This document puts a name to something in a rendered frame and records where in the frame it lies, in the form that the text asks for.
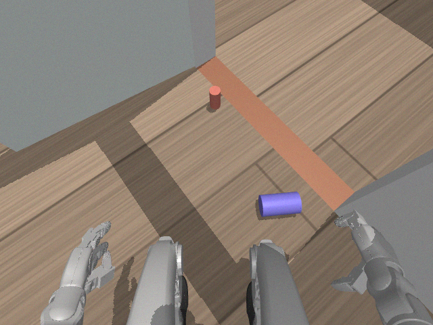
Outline left robot arm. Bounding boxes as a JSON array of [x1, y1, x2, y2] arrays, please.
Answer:
[[41, 286, 86, 325]]

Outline left robot hand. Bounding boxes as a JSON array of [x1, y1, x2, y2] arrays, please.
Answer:
[[59, 221, 115, 295]]

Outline right robot hand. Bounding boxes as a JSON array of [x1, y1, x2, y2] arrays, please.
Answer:
[[331, 210, 399, 295]]

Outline right robot arm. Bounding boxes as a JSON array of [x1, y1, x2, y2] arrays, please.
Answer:
[[364, 257, 433, 325]]

